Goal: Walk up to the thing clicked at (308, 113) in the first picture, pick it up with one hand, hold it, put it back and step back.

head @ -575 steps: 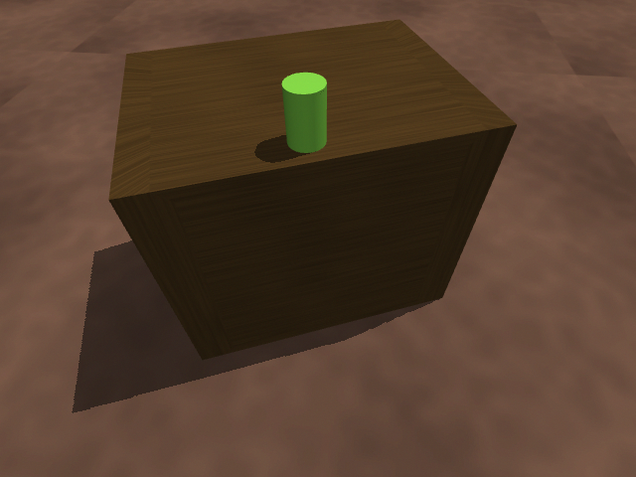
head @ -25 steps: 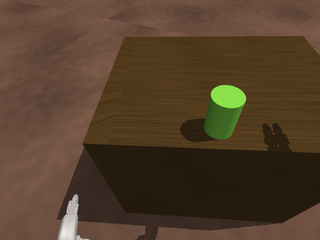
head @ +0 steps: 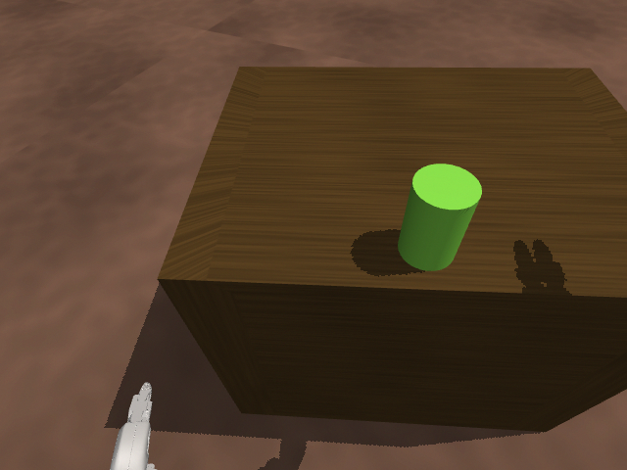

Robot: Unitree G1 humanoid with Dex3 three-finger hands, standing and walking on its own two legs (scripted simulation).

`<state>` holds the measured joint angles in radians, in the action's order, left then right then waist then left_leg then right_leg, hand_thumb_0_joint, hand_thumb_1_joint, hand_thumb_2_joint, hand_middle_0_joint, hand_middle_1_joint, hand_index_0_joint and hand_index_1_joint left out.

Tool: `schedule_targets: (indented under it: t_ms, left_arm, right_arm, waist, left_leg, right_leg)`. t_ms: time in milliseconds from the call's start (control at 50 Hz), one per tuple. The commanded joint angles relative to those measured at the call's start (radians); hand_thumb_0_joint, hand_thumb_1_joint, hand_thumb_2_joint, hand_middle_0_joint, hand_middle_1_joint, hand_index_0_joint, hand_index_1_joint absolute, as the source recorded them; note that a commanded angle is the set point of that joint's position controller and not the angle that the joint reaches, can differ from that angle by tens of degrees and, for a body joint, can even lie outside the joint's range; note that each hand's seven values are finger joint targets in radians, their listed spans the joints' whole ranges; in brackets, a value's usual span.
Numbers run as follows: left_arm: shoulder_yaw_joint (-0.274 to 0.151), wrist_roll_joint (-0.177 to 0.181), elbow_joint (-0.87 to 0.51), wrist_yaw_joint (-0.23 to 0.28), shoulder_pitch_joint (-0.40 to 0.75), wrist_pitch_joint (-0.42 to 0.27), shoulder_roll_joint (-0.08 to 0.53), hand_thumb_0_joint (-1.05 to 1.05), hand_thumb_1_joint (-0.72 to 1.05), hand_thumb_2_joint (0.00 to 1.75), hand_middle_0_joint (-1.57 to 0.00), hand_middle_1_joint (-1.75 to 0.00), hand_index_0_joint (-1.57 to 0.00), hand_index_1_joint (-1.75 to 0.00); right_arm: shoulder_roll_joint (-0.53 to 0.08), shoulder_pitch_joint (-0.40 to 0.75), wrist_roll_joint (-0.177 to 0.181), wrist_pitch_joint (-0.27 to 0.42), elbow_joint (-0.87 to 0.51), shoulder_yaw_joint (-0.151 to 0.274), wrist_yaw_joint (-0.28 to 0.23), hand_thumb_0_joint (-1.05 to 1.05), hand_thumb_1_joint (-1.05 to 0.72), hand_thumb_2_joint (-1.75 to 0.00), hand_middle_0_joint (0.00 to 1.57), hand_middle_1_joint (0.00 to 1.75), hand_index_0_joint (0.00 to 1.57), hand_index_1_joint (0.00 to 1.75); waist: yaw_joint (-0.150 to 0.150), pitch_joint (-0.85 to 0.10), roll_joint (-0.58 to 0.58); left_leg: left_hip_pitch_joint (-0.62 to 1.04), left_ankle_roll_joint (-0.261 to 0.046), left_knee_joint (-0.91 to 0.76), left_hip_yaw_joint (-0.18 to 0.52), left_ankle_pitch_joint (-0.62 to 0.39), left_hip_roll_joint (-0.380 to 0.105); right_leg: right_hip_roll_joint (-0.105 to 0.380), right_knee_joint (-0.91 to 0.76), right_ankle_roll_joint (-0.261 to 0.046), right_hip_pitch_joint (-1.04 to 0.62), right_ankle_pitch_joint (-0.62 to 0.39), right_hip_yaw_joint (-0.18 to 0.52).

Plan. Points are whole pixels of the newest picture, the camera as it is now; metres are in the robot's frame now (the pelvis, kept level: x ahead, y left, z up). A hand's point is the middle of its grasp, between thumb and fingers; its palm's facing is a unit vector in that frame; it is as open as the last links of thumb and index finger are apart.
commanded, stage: go down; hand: right
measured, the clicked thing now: (435, 219) +0.45 -0.13 +0.06
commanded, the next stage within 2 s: approach in 0.10 s
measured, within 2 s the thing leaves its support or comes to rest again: neither
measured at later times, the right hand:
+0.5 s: hand (596, 223) +0.39 -0.30 +0.13, palm faces +0.00 +1.00 +0.04, open 17.6 cm
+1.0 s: hand (475, 231) +0.42 -0.18 +0.07, palm faces +0.05 +1.00 +0.02, open 17.7 cm
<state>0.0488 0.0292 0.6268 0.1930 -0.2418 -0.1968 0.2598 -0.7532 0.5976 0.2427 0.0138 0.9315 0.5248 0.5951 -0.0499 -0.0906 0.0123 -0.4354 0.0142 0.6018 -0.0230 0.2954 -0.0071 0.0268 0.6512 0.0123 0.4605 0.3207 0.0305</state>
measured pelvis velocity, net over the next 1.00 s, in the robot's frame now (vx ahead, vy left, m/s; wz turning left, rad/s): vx -0.01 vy -0.01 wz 0.04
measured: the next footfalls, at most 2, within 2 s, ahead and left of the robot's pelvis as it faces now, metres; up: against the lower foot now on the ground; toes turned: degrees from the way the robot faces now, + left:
none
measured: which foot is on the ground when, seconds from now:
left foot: down 0.00-1.00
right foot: down 0.00-1.00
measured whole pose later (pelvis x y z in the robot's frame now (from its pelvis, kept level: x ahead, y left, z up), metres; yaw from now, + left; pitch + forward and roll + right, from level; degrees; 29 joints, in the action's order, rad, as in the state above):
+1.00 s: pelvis -0.01 -0.01 -0.02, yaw +2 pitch +10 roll +1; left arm -0.04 -0.01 0.38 0.08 -0.31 -0.11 0.22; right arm -0.33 0.57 0.14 0.25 0.82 0.31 0.14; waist -0.10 -0.11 -0.01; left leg -0.61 0.02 0.78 0.01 0.35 0.00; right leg 0.04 0.83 0.01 0.62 0.39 0.00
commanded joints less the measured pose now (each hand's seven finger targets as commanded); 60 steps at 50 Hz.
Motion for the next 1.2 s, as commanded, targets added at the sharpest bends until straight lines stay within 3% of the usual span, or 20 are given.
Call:
schedule_targets:
  t_ms: [0, 20, 80, 200, 320, 420, 440, 520, 620, 680, 720, 740, 820, 860, 900, 940, 960, 1020, 1100, 1180]
  left_arm:
    - [-0.043, -0.003, -0.162, 0.023, 0.078, -0.062, 0.141, 0.0, -0.55, 0.06, -0.04, -0.05, -0.04, -0.06]
    - [-0.08, -0.006, -0.149, 0.03, 0.039, -0.059, 0.176, 0.0, -0.55, 0.06, -0.04, -0.05, -0.04, -0.06]
    - [-0.073, -0.009, -0.13, 0.024, 0.012, -0.048, 0.165, 0.0, -0.55, 0.06, -0.05, -0.05, -0.04, -0.05]
    - [-0.051, -0.004, -0.124, 0.014, 0.042, -0.048, 0.128, 0.0, -0.54, 0.04, -0.05, -0.05, -0.05, -0.05]
    - [-0.076, -0.004, -0.191, 0.014, 0.12, -0.07, 0.158, 0.0, -0.54, 0.04, -0.05, -0.05, -0.05, -0.05]
    - [-0.066, -0.009, -0.17, 0.011, 0.004, -0.068, 0.141, 0.0, -0.54, 0.04, -0.05, -0.06, -0.05, -0.06]
    - [-0.037, -0.01, -0.177, 0.004, 0.006, -0.066, 0.11, 0.0, -0.54, 0.04, -0.05, -0.06, -0.05, -0.06]
    - [-0.071, -0.028, -0.097, -0.022, -0.055, -0.058, 0.113, 0.0, -0.52, 0.03, -0.05, -0.06, -0.06, -0.05]
    - [-0.134, -0.046, -0.221, -0.048, 0.034, -0.061, 0.16, 0.0, -0.54, 0.04, -0.06, -0.06, -0.06, -0.06]
    - [-0.08, -0.045, -0.307, -0.065, 0.064, -0.045, 0.092, 0.0, -0.55, 0.04, -0.06, -0.06, -0.06, -0.06]
    - [-0.101, -0.046, -0.375, -0.062, 0.08, -0.03, 0.116, 0.0, -0.55, 0.05, -0.06, -0.06, -0.06, -0.06]
    - [-0.156, -0.048, -0.371, -0.058, 0.045, -0.017, 0.175, 0.0, -0.55, 0.04, -0.06, -0.06, -0.06, -0.06]
    - [-0.175, -0.042, -0.389, -0.072, -0.028, 0.023, 0.154, 0.0, -0.53, 0.04, -0.05, -0.06, -0.06, -0.05]
    - [-0.141, -0.04, -0.344, -0.089, -0.081, 0.036, 0.097, 0.0, -0.54, 0.04, -0.05, -0.06, -0.06, -0.05]
    - [-0.106, -0.035, -0.378, -0.104, -0.032, 0.038, 0.049, 0.0, -0.53, 0.04, -0.05, -0.06, -0.06, -0.05]
    - [-0.187, -0.038, -0.397, -0.103, -0.032, 0.041, 0.119, 0.0, -0.52, 0.03, -0.05, -0.06, -0.06, -0.05]
    - [-0.163, -0.04, -0.393, -0.113, -0.074, 0.044, 0.094, 0.0, -0.52, 0.03, -0.05, -0.06, -0.06, -0.05]
    - [-0.165, -0.033, -0.402, -0.13, -0.084, 0.04, 0.084, 0.0, -0.52, 0.03, -0.05, -0.06, -0.06, -0.05]
    - [-0.248, -0.031, -0.482, -0.127, -0.066, 0.043, 0.169, 0.0, -0.53, 0.04, -0.05, -0.06, -0.05, -0.05]
    - [-0.184, -0.026, -0.48, -0.137, -0.07, 0.052, 0.086, 0.0, -0.53, 0.04, -0.05, -0.06, -0.05, -0.05]
  right_arm:
    - [-0.359, 0.399, 0.037, 0.083, -0.253, 0.064, 0.0, 0.0, 0.58, -0.03, 0.06, 0.05, 0.06, 0.04]
    - [-0.404, 0.421, 0.035, 0.088, -0.294, 0.088, -0.009, 0.0, 0.59, -0.03, 0.06, 0.05, 0.06, 0.05]
    - [-0.451, 0.437, 0.02, 0.082, -0.315, 0.121, -0.034, 0.0, 0.57, -0.03, 0.06, 0.05, 0.06, 0.05]
    - [-0.325, 0.334, 0.013, 0.044, -0.212, 0.045, -0.026, 0.0, 0.59, -0.03, 0.06, 0.04, 0.05, 0.04]
    - [-0.211, 0.36, 0.044, 0.048, -0.223, -0.016, 0.001, 0.0, 0.55, -0.02, 0.07, 0.04, 0.06, 0.04]
    - [-0.118, 0.349, 0.042, 0.097, -0.155, -0.065, -0.03, 0.0, 0.53, -0.03, 0.06, 0.04, 0.06, 0.04]
    - [-0.102, 0.346, 0.041, 0.114, -0.181, -0.071, -0.04, 0.0, 0.53, -0.03, 0.06, 0.04, 0.06, 0.04]
    - [-0.084, 0.346, 0.025, 0.186, -0.242, -0.073, -0.101, 0.0, 0.54, -0.03, 0.06, 0.04, 0.06, 0.04]
    - [-0.036, 0.41, 0.008, 0.295, -0.381, -0.056, -0.214, 0.0, 0.55, -0.03, 0.06, 0.04, 0.05, 0.04]
    - [0.053, 0.383, -0.01, 0.323, -0.368, -0.088, -0.279, 0.0, 0.57, -0.03, 0.05, 0.04, 0.05, 0.04]
    - [0.053, 0.407, -0.032, 0.332, -0.418, -0.097, -0.332, 0.0, 0.59, -0.03, 0.04, 0.04, 0.04, 0.04]
    - [0.02, 0.412, -0.037, 0.334, -0.444, -0.071, -0.361, 0.0, 0.59, -0.03, 0.05, 0.04, 0.05, 0.04]
    - [0.094, 0.424, -0.068, 0.326, -0.472, -0.11, -0.445, 0.0, 0.61, -0.03, 0.04, 0.04, 0.04, 0.04]
    - [0.266, 0.265, -0.071, 0.297, -0.276, -0.189, -0.458, 0.0, 0.61, -0.03, 0.04, 0.04, 0.04, 0.04]
    - [0.317, 0.245, -0.086, 0.286, -0.192, -0.222, -0.462, 0.0, 0.61, -0.03, 0.03, 0.05, 0.04, 0.05]
    - [0.166, 0.371, -0.109, 0.301, -0.362, -0.156, -0.472, 0.0, 0.61, -0.03, 0.03, 0.05, 0.04, 0.05]
    - [0.237, 0.371, -0.109, 0.296, -0.348, -0.204, -0.467, 0.0, 0.61, -0.03, 0.03, 0.05, 0.04, 0.05]
    - [0.287, 0.337, -0.088, 0.294, -0.335, -0.208, -0.468, 0.0, 0.61, -0.04, 0.03, 0.05, 0.04, 0.05]
    - [0.232, 0.419, -0.1, 0.308, -0.435, -0.189, -0.493, 0.0, 0.6, -0.04, 0.03, 0.05, 0.04, 0.05]
    - [0.291, 0.398, -0.105, 0.309, -0.397, -0.205, -0.534, 0.0, 0.61, -0.04, 0.02, 0.05, 0.03, 0.05]
  waist:
    - [0.009, -0.359, 0.104]
    - [0.007, -0.36, 0.124]
    - [0.014, -0.305, 0.172]
    - [0.013, -0.208, 0.138]
    - [-0.012, -0.279, 0.08]
    - [-0.046, -0.272, 0.0]
    - [-0.031, -0.257, 0.023]
    - [-0.019, -0.237, 0.133]
    - [-0.029, -0.415, 0.148]
    - [-0.013, -0.461, 0.101]
    - [-0.012, -0.527, 0.114]
    - [-0.007, -0.527, 0.12]
    - [-0.016, -0.456, 0.149]
    - [-0.034, -0.267, 0.051]
    - [-0.042, -0.183, 0.003]
    - [-0.038, -0.281, 0.051]
    - [-0.049, -0.285, 0.057]
    - [-0.041, -0.301, 0.032]
    - [-0.058, -0.433, 0.032]
    - [-0.034, -0.382, -0.002]
  left_leg:
    - [0.107, -0.019, -0.046, 0.01, -0.281, 0.009]
    - [0.103, -0.018, -0.051, 0.013, -0.275, 0.007]
    - [0.086, -0.03, -0.054, 0.002, -0.231, 0.014]
    - [0.058, -0.031, -0.061, -0.004, -0.212, 0.021]
    - [0.058, -0.026, -0.048, -0.003, -0.232, 0.022]
    - [0.006, -0.016, -0.029, -0.004, -0.239, 0.025]
    - [-0.003, -0.017, -0.025, -0.001, -0.227, 0.022]
    - [-0.085, -0.025, 0.019, 0.008, -0.169, 0.022]
    - [-0.093, -0.025, 0.089, 0.012, -0.206, 0.031]
    - [-0.025, -0.021, 0.105, 0.013, -0.246, 0.033]
    - [0.023, -0.018, 0.112, 0.02, -0.268, 0.029]
    - [0.032, -0.02, 0.111, 0.018, -0.265, 0.03]
    - [-0.028, -0.026, 0.102, 0.002, -0.206, 0.041]
    - [-0.077, -0.024, 0.085, -0.009, -0.144, 0.044]
    - [-0.104, -0.018, 0.076, -0.004, -0.092, 0.04]
    - [-0.099, -0.019, 0.089, 0.011, -0.088, 0.032]
    - [-0.103, -0.021, 0.093, 0.005, -0.11, 0.035]
    - [-0.086, -0.018, 0.116, 0.002, -0.172, 0.033]
    - [-0.068, -0.017, 0.13, 0.004, -0.211, 0.033]
    - [-0.043, -0.013, 0.119, 0.019, -0.179, 0.023]
  right_leg:
    - [-0.034, -0.055, -0.041, -0.201, -0.292, -0.014]
    - [-0.036, -0.054, -0.039, -0.211, -0.281, -0.016]
    - [-0.031, -0.074, -0.029, -0.179, -0.26, -0.012]
    - [-0.02, -0.084, -0.027, -0.143, -0.258, -0.01]
    - [-0.012, -0.07, -0.028, -0.179, -0.267, -0.003]
    - [-0.009, -0.046, -0.034, -0.179, -0.282, -0.001]
    - [-0.011, -0.042, -0.033, -0.161, -0.266, -0.006]
    - [-0.013, -0.011, -0.02, -0.106, -0.213, -0.015]
    - [-0.011, 0.076, -0.009, -0.132, -0.28, -0.011]
    - [-0.018, 0.101, -0.016, -0.094, -0.293, -0.013]
    - [-0.022, 0.105, -0.018, -0.104, -0.292, -0.02]
    - [-0.021, 0.098, -0.016, -0.106, -0.289, -0.019]
    - [-0.006, 0.072, -0.003, -0.136, -0.283, -0.01]
    - [-0.004, 0.048, -0.01, -0.031, -0.182, -0.011]
    - [-0.002, 0.039, -0.021, 0.046, -0.09, -0.019]
    - [-0.001, 0.05, -0.024, 0.012, -0.081, -0.026]
    - [0.0, 0.049, -0.02, -0.023, -0.111, -0.025]
    - [-0.004, 0.077, -0.02, -0.022, -0.179, -0.027]
    - [-0.005, 0.097, -0.021, -0.089, -0.222, -0.025]
    - [-0.015, 0.105, -0.031, -0.006, -0.159, -0.037]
